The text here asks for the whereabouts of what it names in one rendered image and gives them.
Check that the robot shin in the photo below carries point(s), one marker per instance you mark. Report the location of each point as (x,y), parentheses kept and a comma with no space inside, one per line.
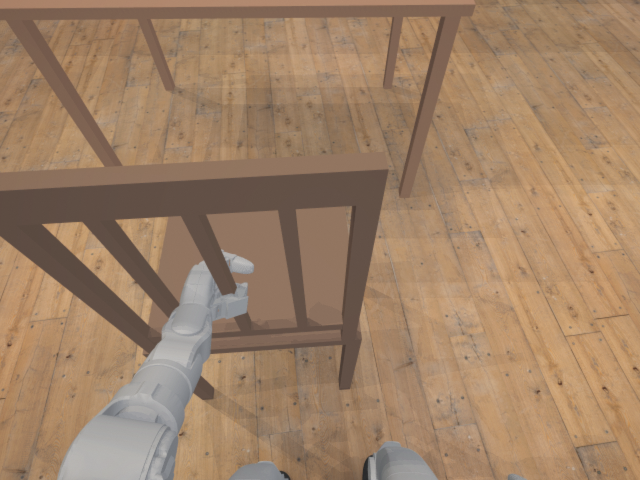
(269,462)
(390,443)

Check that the robot left shin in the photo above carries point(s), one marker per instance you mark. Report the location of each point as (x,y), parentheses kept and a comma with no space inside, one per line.
(269,462)

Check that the chair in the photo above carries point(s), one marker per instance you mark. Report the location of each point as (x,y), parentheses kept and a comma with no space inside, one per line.
(286,215)

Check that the table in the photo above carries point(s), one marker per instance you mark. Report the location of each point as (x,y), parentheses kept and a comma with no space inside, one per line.
(19,14)

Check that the left robot forearm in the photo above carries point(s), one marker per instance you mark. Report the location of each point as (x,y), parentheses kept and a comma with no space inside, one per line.
(165,382)

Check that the robot left upper arm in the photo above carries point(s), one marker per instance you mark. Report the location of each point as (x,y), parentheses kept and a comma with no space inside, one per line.
(115,448)

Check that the left robot hand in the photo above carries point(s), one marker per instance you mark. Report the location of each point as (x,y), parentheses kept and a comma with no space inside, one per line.
(201,288)

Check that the robot right shin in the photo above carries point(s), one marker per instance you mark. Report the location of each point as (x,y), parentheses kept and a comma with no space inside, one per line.
(390,443)

